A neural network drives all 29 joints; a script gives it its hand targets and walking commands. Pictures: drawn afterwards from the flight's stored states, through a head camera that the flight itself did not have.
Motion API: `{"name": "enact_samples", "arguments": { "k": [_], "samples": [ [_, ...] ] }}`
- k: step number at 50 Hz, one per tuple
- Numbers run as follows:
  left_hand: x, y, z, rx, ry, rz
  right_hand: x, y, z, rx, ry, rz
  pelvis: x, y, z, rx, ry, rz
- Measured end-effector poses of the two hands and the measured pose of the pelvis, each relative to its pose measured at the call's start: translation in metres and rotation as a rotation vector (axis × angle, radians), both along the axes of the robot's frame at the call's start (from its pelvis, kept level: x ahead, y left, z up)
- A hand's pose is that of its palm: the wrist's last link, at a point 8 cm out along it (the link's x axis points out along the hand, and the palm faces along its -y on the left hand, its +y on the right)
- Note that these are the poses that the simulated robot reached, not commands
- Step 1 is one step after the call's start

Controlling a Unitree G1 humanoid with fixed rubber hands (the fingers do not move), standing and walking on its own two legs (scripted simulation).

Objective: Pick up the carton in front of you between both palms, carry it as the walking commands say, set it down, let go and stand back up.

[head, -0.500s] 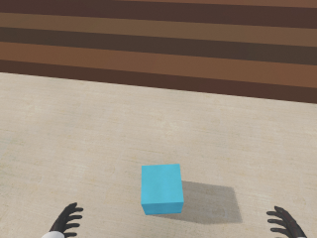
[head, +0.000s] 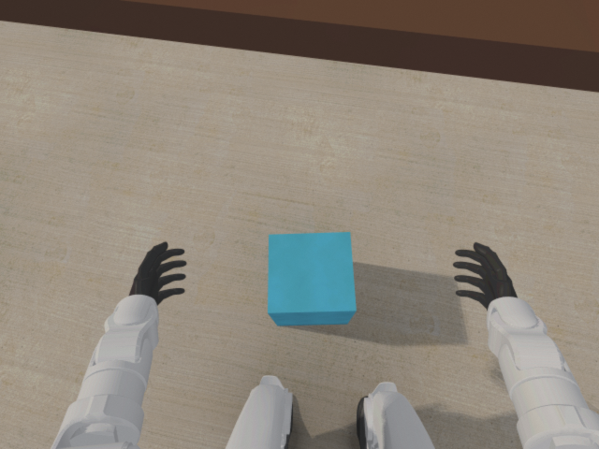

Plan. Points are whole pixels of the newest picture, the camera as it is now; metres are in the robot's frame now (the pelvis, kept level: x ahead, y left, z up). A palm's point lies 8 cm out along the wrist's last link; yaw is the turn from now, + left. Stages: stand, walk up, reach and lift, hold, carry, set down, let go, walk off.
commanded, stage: reach and lift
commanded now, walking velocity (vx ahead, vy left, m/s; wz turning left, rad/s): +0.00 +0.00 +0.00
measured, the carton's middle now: (310, 282) +0.46 +0.04 -0.57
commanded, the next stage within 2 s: none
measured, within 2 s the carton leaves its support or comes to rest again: neither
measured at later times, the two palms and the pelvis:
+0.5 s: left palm (201, 219) +0.47 +0.23 -0.15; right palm (420, 211) +0.50 -0.15 -0.15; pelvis -0.05 +0.00 -0.05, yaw +0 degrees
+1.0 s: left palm (227, 267) +0.45 +0.23 -0.39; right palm (394, 262) +0.48 -0.15 -0.39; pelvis -0.06 -0.01 -0.24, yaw +0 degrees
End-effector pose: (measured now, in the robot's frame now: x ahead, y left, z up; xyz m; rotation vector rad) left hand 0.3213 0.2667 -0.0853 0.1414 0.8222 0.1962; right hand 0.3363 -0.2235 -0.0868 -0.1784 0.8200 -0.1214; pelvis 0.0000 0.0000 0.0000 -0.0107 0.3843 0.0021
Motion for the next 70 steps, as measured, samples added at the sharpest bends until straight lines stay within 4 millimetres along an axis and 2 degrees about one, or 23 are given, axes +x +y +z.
{"name": "enact_samples", "arguments": {
  "k": [8, 13, 19, 24, 29, 34, 42, 47, 52, 57, 65, 70],
  "samples": [
    [0.051, -0.010, -0.019, -0.039, -0.080, 0.013, 0.057, 0.027, -0.019, 0.039, -0.071, 0.006, -0.039, 0.002, -0.024, 0.000, 0.124, -0.003],
    [0.087, -0.019, -0.029, -0.067, -0.115, 0.020, 0.095, 0.045, -0.028, 0.068, -0.103, 0.007, -0.055, 0.003, -0.038, 0.001, 0.195, -0.003],
    [0.129, -0.031, -0.043, -0.093, -0.165, 0.023, 0.138, 0.065, -0.042, 0.099, -0.147, 0.015, -0.058, 0.003, -0.051, 0.000, 0.287, -0.002],
    [0.148, -0.036, -0.062, -0.093, -0.189, 0.021, 0.158, 0.073, -0.061, 0.102, -0.171, 0.019, -0.048, 0.003, -0.054, -0.003, 0.361, -0.003],
    [0.150, -0.038, -0.091, -0.095, -0.180, 0.030, 0.161, 0.075, -0.092, 0.106, -0.164, 0.013, -0.033, 0.002, -0.062, -0.005, 0.443, -0.004],
    [0.144, -0.038, -0.137, -0.092, -0.153, 0.041, 0.154, 0.074, -0.139, 0.103, -0.140, 0.008, -0.024, 0.001, -0.087, -0.005, 0.521, -0.005],
    [0.130, -0.036, -0.231, -0.080, -0.132, 0.052, 0.141, 0.069, -0.235, 0.096, -0.127, 0.009, -0.034, -0.003, -0.159, 0.000, 0.562, -0.005],
    [0.127, -0.032, -0.280, -0.078, -0.146, 0.056, 0.138, 0.069, -0.284, 0.093, -0.141, 0.016, -0.049, -0.006, -0.209, 0.001, 0.517, -0.004],
    [0.129, -0.034, -0.316, -0.086, -0.152, 0.057, 0.140, 0.071, -0.318, 0.095, -0.145, 0.014, -0.065, -0.007, -0.251, -0.001, 0.450, -0.002],
    [0.131, -0.039, -0.348, -0.095, -0.131, 0.055, 0.142, 0.074, -0.348, 0.102, -0.125, 0.009, -0.077, -0.007, -0.281, -0.004, 0.390, -0.002],
    [0.129, -0.045, -0.404, -0.092, -0.084, 0.040, 0.140, 0.077, -0.400, 0.111, -0.085, 0.010, -0.081, -0.003, -0.311, -0.007, 0.315, -0.009],
    [0.133, -0.048, -0.422, -0.087, -0.082, 0.031, 0.140, 0.073, -0.421, 0.108, -0.091, 0.008, -0.076, 0.000, -0.322, -0.004, 0.277, -0.004]
  ]
}}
